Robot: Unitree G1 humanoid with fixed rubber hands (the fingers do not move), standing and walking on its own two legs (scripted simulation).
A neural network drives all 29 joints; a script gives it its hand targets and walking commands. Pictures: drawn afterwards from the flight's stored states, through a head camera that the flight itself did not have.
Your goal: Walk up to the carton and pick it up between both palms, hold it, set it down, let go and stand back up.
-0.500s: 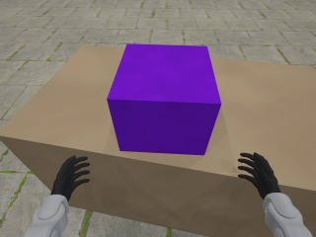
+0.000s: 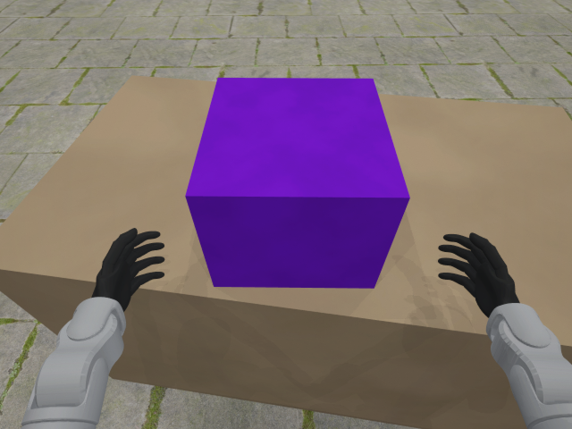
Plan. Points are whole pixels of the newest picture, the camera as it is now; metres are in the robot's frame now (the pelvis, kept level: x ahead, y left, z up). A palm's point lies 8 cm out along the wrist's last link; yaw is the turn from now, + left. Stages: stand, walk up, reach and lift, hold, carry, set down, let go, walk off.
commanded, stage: reach and lift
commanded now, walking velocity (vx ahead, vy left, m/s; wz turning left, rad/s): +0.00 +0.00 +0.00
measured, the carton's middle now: (294, 181) +0.51 +0.02 +0.04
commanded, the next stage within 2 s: none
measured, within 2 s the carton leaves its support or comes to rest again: neither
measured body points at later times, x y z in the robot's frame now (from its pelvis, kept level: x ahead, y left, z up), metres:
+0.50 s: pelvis -0.03 -0.02 +0.00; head +0.00 -0.01 +0.45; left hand +0.36 +0.24 +0.12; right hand +0.37 -0.26 +0.12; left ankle -0.05 +0.13 -0.75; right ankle +0.01 -0.15 -0.75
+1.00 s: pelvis -0.03 -0.01 +0.00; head +0.01 +0.00 +0.44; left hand +0.42 +0.24 +0.16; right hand +0.43 -0.26 +0.16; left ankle -0.05 +0.13 -0.75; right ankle +0.01 -0.15 -0.75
